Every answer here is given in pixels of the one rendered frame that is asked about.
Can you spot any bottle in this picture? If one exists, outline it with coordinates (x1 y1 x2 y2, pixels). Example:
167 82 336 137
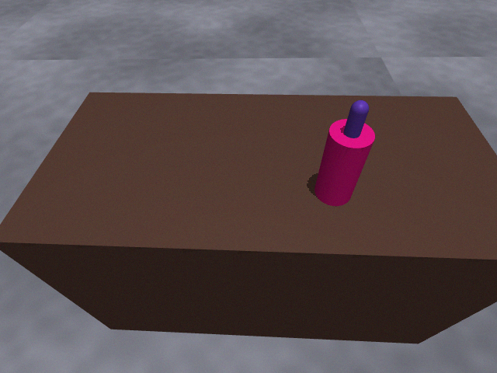
315 100 375 206

